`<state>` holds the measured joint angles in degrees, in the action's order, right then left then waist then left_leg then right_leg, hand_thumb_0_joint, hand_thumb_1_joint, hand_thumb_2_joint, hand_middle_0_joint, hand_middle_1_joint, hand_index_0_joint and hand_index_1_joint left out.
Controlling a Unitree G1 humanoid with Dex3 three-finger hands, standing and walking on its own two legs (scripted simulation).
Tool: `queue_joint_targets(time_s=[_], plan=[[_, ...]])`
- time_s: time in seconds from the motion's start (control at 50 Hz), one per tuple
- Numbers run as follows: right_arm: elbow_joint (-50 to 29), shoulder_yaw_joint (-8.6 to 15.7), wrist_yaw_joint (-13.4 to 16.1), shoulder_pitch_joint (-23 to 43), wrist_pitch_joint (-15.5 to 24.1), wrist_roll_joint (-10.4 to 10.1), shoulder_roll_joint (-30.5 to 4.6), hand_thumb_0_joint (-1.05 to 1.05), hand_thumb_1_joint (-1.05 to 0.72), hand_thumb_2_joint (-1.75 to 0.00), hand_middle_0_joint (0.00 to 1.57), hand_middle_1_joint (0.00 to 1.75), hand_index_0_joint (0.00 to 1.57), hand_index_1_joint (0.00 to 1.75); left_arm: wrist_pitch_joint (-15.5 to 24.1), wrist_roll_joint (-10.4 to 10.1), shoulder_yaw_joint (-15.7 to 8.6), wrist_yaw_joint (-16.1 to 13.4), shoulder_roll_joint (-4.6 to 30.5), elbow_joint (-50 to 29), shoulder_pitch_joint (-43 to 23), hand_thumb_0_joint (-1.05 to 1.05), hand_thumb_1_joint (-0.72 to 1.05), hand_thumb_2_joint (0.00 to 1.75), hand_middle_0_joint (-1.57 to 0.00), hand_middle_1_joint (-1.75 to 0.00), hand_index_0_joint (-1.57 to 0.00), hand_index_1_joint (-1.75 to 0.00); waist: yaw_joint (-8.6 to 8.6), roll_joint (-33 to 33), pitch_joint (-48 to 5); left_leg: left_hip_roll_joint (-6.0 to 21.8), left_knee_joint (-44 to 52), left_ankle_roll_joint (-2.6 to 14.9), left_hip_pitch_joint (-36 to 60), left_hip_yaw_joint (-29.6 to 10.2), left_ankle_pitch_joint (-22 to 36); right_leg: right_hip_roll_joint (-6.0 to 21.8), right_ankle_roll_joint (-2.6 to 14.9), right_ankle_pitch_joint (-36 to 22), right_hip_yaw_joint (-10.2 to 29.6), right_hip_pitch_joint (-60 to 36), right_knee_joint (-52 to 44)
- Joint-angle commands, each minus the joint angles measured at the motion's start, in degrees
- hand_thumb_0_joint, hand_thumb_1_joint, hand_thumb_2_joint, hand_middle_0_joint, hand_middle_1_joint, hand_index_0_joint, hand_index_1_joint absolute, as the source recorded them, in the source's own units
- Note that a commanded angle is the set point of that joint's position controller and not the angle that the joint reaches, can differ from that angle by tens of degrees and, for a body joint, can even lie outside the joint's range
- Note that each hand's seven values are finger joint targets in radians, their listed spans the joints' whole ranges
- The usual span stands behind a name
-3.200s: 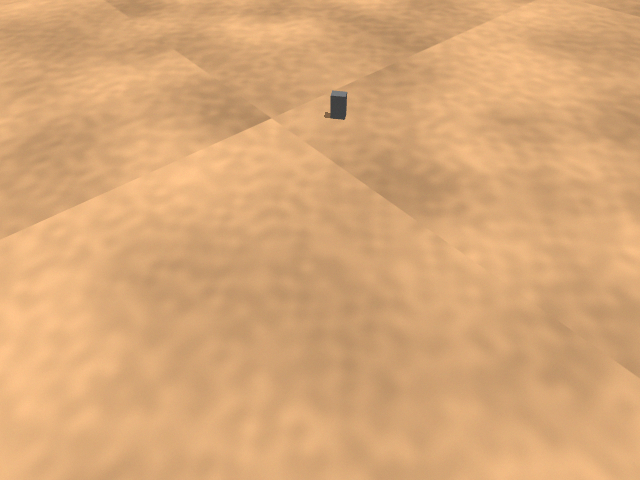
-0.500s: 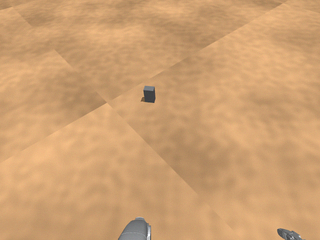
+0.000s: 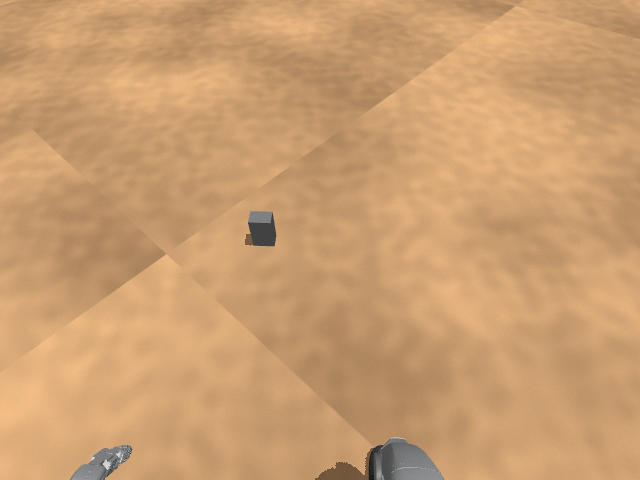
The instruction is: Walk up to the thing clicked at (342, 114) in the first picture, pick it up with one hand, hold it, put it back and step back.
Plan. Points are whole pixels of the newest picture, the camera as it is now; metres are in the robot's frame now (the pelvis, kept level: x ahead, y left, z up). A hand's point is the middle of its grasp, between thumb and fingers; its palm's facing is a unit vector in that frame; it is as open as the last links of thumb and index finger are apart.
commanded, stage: walk up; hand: left
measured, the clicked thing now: (262, 229) +1.06 +0.24 -0.70
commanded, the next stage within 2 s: none
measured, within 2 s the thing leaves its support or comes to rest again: neither
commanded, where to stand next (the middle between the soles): +0.72 +0.05 m, yaw -1 degrees
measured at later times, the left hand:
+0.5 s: hand (137, 422) +0.22 +0.28 -0.13, palm faces +0.03 -0.92 -0.40, open 7.4 cm
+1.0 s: hand (146, 306) +0.41 +0.33 -0.14, palm faces -0.07 -0.93 -0.35, open 7.4 cm
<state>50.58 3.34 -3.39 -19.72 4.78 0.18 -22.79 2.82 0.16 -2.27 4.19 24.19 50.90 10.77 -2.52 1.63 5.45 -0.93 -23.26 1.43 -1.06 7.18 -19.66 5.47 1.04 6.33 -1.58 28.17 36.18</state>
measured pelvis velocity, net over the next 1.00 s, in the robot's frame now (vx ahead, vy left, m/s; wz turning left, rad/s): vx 0.37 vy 0.05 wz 0.00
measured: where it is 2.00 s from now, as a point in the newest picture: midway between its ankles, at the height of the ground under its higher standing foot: (308, 333)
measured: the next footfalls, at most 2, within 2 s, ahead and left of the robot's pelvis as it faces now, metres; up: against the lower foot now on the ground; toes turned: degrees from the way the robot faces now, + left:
right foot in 0.06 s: +0.20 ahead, -0.12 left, +0.00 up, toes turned -5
left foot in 0.56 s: +0.37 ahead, +0.16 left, +0.00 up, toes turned +6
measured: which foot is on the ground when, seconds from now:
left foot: down 0.00-0.10, up 0.12-0.54, down 0.56-1.00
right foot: up 0.00-0.04, down 0.06-0.60, up 0.62-1.00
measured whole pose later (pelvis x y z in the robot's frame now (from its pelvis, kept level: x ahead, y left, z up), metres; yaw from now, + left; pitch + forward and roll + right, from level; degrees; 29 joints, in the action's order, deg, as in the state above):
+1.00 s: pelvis +0.37 +0.05 +0.00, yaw +0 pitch -3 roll +1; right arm 48.8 3.4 -2.9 -19.8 4.5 0.4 -22.5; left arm 1.5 0.8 -2.5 3.7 24.0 53.3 17.2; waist -1.2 2.1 4.3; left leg -0.8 -22.9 2.3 -3.8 7.1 -16.0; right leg 5.7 -0.1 10.0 0.6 28.1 42.2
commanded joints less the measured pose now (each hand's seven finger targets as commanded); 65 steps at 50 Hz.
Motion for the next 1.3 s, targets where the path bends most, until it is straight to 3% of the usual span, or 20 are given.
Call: queue_joint_targets(time_s=[0.0,0.04,0.08,0.1,0.22,0.38,0.48,0.54,0.56,0.6,0.62,0.7,0.88,1.02,1.08,1.1,1.12,1.14,1.22,1.28], plan=[[-5.8,4.4,1.6,2.3,0.7,-0.3,-15.0,0.00,-0.90,-0.90,0.20,0.30,0.20,0.30,1.9,0.1,-3.5,-0.6,9.0,-3.5,0.3,0.00,0.90,0.90,-0.20,-0.30,-0.20,-0.30,2.26,-6.5,-4.5,14.4,0.9,8.26,-5.5,-8.4,23.8,-2.1,1.34,-1.0,-1.9,-12.3,-4.5],[-6.4,3.1,1.6,0.8,0.6,-0.1,-12.2,0.00,-0.90,-0.90,0.20,0.30,0.20,0.30,2.8,0.3,-4.8,-1.6,12.0,-1.3,7.9,0.00,0.90,0.90,-0.20,-0.30,-0.20,-0.30,6.34,1.7,-10.3,9.5,-16.6,5.86,-10.0,-4.2,25.5,-3.2,3.38,2.0,-1.6,-27.5,-9.4],[-6.9,1.5,1.2,-4.6,0.4,-0.4,-8.5,0.00,-0.90,-0.90,0.20,0.30,0.20,0.30,3.5,0.3,-6.9,-2.7,19.4,-1.4,15.1,0.00,0.90,0.90,-0.20,-0.30,-0.20,-0.30,8.16,15.5,-16.2,-0.8,-40.3,1.93,-31.6,-4.2,-10.1,19.5,10.48,11.0,34.1,-44.1,-17.3],[-5.0,2.8,2.0,-2.6,-0.4,0.0,-14.5,0.00,-0.90,-0.90,0.20,0.30,0.20,0.30,3.1,-0.6,-6.8,-2.9,20.0,-1.3,12.1,0.00,0.90,0.90,-0.20,-0.30,-0.20,-0.30,8.41,10.7,-13.7,1.7,-44.6,1.96,-35.2,-7.6,-11.5,22.2,15.17,17.5,40.6,-40.8,-19.2],[-1.6,2.3,0.8,-2.5,-1.8,-0.3,-10.9,0.00,-0.90,-0.90,0.20,0.30,0.20,0.30,3.9,-0.8,-4.2,-3.2,12.8,-3.3,5.3,0.00,0.90,0.90,-0.20,-0.30,-0.20,-0.30,2.66,6.5,-2.5,3.1,-37.8,0.63,-26.8,-11.9,4.4,7.2,6.16,-5.7,8.8,-19.0,-21.3],[-4.2,3.2,-1.3,7.3,-2.0,1.3,-10.6,0.00,-0.90,-0.90,0.20,0.30,0.20,0.30,4.2,0.6,-5.5,-2.7,14.7,-5.3,6.1,0.00,0.90,0.90,-0.20,-0.30,-0.20,-0.30,4.70,6.3,1.7,7.7,-18.2,-2.55,-29.0,-9.5,11.0,9.7,10.25,15.0,5.4,-16.1,-25.9],[-4.7,3.5,-1.8,10.4,-1.0,1.1,-10.6,0.00,-0.90,-0.90,0.20,0.30,0.20,0.30,3.9,0.3,-5.5,-2.6,15.6,-4.7,7.6,0.00,0.90,0.90,-0.20,-0.30,-0.20,-0.30,5.16,5.3,-0.1,7.0,-10.5,-0.05,-21.3,-6.5,12.1,10.5,9.50,8.8,5.0,-17.2,-20.9],[-2.2,4.3,-1.0,2.7,-0.1,1.4,-12.4,0.00,-0.90,-0.90,0.20,0.30,0.20,0.30,3.2,0.1,-4.8,-2.9,14.6,-4.8,8.0,0.00,0.90,0.90,-0.20,-0.30,-0.20,-0.30,0.67,-1.5,-4.3,3.2,-5.1,1.49,-7.7,-3.7,8.3,7.4,7.41,-3.9,1.5,-15.1,-5.5],[-0.3,5.3,-0.2,-5.0,0.3,2.1,-15.2,0.00,-0.90,-0.90,0.20,0.30,0.20,0.30,2.9,0.0,-3.7,-3.0,11.8,-5.0,9.7,0.00,0.90,0.90,-0.20,-0.30,-0.20,-0.30,-2.74,-9.1,-9.1,5.0,-2.7,3.82,1.9,-8.5,2.3,3.3,5.51,-6.7,-1.5,-10.9,10.5],[-2.5,6.8,0.9,-6.1,0.6,0.8,-21.6,0.00,-0.90,-0.90,0.20,0.30,0.20,0.30,2.1,-0.8,-3.0,-3.4,9.7,-4.7,13.4,0.00,0.90,0.90,-0.20,-0.30,-0.20,-0.30,-2.02,-18.1,-10.3,24.9,8.4,12.01,9.3,-44.1,-4.8,-7.2,2.02,25.0,0.2,8.8,30.1],[-2.4,6.8,0.9,-4.3,0.3,-0.3,-20.6,0.00,-0.90,-0.90,0.20,0.30,0.20,0.30,1.7,-0.1,-3.3,-4.0,13.3,-3.8,10.5,0.00,0.90,0.90,-0.20,-0.30,-0.20,-0.30,-1.85,-13.7,-6.9,25.6,8.3,14.14,5.3,-43.4,-5.9,-3.7,2.62,24.2,4.0,10.1,33.4],[-4.3,3.9,1.7,2.0,0.9,-0.6,-14.0,0.00,-0.90,-0.90,0.20,0.30,0.20,0.30,1.2,-1.2,-3.1,-2.5,11.8,-1.3,12.7,0.00,0.90,0.90,-0.20,-0.30,-0.20,-0.30,2.22,-9.0,-1.1,14.8,8.4,5.07,-8.7,-17.4,13.0,-0.8,1.38,11.8,7.7,1.0,25.0],[-5.5,4.6,1.7,0.0,1.3,0.1,-14.9,0.00,-0.90,-0.90,0.20,0.30,0.20,0.30,0.6,0.4,-3.2,-1.0,10.0,-3.3,4.6,0.00,0.90,0.90,-0.20,-0.30,-0.20,-0.30,0.13,-8.6,2.4,16.3,13.1,10.78,-6.0,-13.8,5.0,1.2,-1.57,5.1,3.8,6.4,10.4],[-6.7,4.1,1.6,0.1,0.3,0.0,-14.3,0.00,-0.90,-0.90,0.20,0.30,0.20,0.30,2.1,0.2,-3.0,-0.9,7.6,-3.5,2.4,0.00,0.90,0.90,-0.20,-0.30,-0.20,-0.30,0.98,-7.5,-1.3,14.5,2.4,9.38,-5.0,-8.6,24.4,-1.4,0.41,1.0,-1.2,-6.3,-4.8],[-7.8,2.8,1.7,-0.7,-0.2,-0.3,-11.3,0.00,-0.90,-0.90,0.20,0.30,0.20,0.30,3.1,0.6,-4.5,-2.3,11.3,-0.6,12.3,0.00,0.90,0.90,-0.20,-0.30,-0.20,-0.30,6.01,2.2,-9.0,9.7,-16.2,6.09,-10.7,-5.0,21.7,-3.2,2.32,1.7,-0.8,-26.0,-10.6],[-8.5,1.7,1.6,-3.0,-0.2,-0.3,-8.6,0.00,-0.90,-0.90,0.20,0.30,0.20,0.30,3.4,0.9,-6.0,-2.9,15.2,-0.1,16.8,0.00,0.90,0.90,-0.20,-0.30,-0.20,-0.30,7.47,11.7,-13.0,5.4,-29.3,4.13,-19.1,-2.4,10.6,5.1,4.56,8.8,11.4,-34.2,-13.6],[-8.2,1.2,1.5,-5.2,-0.6,-0.3,-7.7,0.00,-0.90,-0.90,0.20,0.30,0.20,0.30,3.5,0.5,-6.6,-3.4,18.9,-1.6,16.6,0.00,0.90,0.90,-0.20,-0.30,-0.20,-0.30,6.98,16.1,-12.7,-0.8,-37.3,1.81,-31.5,-3.9,-10.6,18.2,9.22,18.0,34.6,-38.6,-20.0],[-6.6,2.8,2.1,-2.5,-1.4,0.1,-14.1,0.00,-0.90,-0.90,0.20,0.30,0.20,0.30,3.0,-0.2,-6.5,-3.3,19.4,-1.6,14.2,0.00,0.90,0.90,-0.20,-0.30,-0.20,-0.30,7.51,10.8,-9.4,1.6,-41.5,1.65,-33.3,-7.3,-12.1,20.7,14.07,21.7,39.9,-33.9,-20.9],[-2.9,2.6,1.6,-4.0,-2.2,-0.4,-12.0,0.00,-0.90,-0.90,0.20,0.30,0.20,0.30,3.1,-0.8,-4.6,-3.8,13.6,-4.1,7.1,0.00,0.90,0.90,-0.20,-0.30,-0.20,-0.30,3.11,6.1,-2.2,5.3,-38.4,0.86,-29.4,-11.2,-1.9,10.4,8.22,10.1,16.6,-20.6,-21.5],[-2.4,2.6,0.7,-3.7,-2.7,0.3,-11.0,0.00,-0.90,-0.90,0.20,0.30,0.20,0.30,3.6,-0.2,-4.4,-3.4,13.0,-4.9,7.8,0.00,0.90,0.90,-0.20,-0.30,-0.20,-0.30,3.29,6.6,-1.6,4.4,-35.8,-0.17,-27.7,-9.5,3.2,7.8,9.27,4.1,10.4,-16.8,-22.2]])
